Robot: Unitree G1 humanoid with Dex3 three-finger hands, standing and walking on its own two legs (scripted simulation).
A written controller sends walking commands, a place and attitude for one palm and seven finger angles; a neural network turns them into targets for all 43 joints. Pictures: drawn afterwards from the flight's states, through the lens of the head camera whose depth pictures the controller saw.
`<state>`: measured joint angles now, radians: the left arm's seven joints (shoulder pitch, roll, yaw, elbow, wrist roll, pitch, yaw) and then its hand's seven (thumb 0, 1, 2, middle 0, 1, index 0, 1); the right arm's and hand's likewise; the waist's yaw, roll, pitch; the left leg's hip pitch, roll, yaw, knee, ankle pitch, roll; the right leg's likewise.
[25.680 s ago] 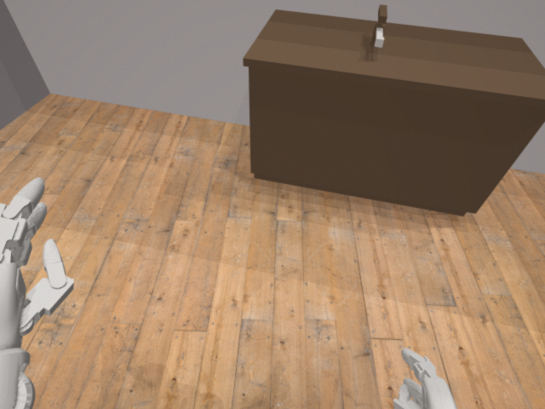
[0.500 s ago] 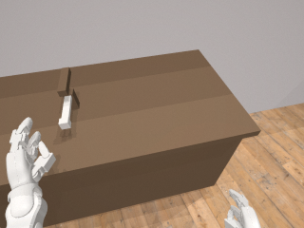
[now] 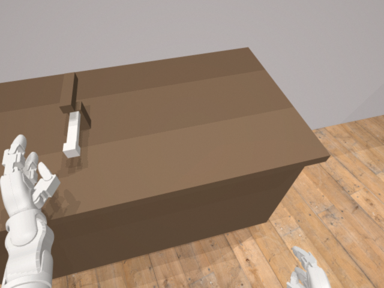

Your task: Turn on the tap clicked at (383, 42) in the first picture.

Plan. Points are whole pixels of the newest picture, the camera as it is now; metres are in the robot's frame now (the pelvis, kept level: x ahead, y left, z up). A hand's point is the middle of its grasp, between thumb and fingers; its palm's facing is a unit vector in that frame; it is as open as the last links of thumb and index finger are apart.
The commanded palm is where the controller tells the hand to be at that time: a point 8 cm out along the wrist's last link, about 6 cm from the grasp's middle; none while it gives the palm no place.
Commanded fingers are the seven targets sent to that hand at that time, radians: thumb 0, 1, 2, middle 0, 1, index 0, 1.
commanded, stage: reach beside the lever's end, fingers flat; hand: left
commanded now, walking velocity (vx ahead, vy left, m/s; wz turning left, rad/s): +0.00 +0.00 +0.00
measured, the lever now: (71, 149) +0.40 +0.33 +0.03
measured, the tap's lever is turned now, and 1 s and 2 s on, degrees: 0 0 3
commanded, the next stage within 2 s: push the lever round in 1.02 s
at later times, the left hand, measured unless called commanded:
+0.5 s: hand (52, 168) +0.34 +0.34 +0.04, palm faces +0.56 -0.82 -0.09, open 7.8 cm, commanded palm +0.30 +0.37 +0.04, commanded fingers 0.00 0.90 0.90 -0.15 -0.15 -0.15 -0.15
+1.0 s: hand (55, 163) +0.36 +0.35 +0.03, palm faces +0.54 -0.84 -0.08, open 7.8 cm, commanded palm +0.31 +0.38 +0.03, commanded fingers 0.00 0.90 0.90 -0.15 -0.15 -0.15 -0.15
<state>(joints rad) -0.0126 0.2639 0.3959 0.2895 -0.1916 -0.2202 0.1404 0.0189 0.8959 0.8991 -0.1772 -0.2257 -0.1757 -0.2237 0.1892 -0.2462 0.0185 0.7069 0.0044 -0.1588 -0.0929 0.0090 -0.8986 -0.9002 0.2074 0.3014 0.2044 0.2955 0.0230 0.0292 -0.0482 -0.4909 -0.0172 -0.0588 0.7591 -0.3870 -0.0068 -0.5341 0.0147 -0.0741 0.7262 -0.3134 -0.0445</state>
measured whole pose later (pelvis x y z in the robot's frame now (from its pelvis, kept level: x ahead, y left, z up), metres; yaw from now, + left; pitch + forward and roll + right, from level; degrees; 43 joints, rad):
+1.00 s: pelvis +0.00 +0.02 -0.03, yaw -2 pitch +16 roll -2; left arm -0.26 0.41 0.56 0.66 -0.18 -0.36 0.01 0.02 0.90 0.90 -0.15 -0.15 -0.15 -0.15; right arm 0.29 -0.26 0.01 0.68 -0.01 -0.04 -0.05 0.01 -0.90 -0.90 0.21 0.30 0.21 0.30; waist -0.04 0.02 -0.12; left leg -0.78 -0.01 -0.05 0.98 -0.47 0.01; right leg -0.80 0.03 -0.07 0.89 -0.36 -0.02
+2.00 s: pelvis +0.00 +0.00 -0.03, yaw -1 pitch +15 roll -2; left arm -0.27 0.33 0.50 0.66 -0.17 -0.37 0.12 0.02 0.91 0.91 -0.15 -0.15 -0.15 -0.15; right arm 0.26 -0.26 0.00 0.69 -0.01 -0.04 -0.05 0.01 -0.90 -0.90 0.21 0.30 0.20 0.30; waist -0.04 0.02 -0.12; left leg -0.75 0.00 -0.06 0.95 -0.47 -0.01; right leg -0.78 0.03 -0.08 0.89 -0.37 -0.05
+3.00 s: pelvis +0.00 +0.00 -0.03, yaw -1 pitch +16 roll -1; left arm -0.52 0.16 0.40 0.84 0.07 -0.35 0.68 0.01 0.90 0.91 -0.15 -0.15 -0.15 -0.15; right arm 0.25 -0.22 -0.02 0.74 -0.08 -0.03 -0.01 0.01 -0.90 -0.90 0.21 0.30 0.20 0.30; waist -0.08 0.02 -0.15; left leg -0.76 0.00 -0.06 0.93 -0.45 -0.01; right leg -0.80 0.03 -0.08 0.88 -0.36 -0.05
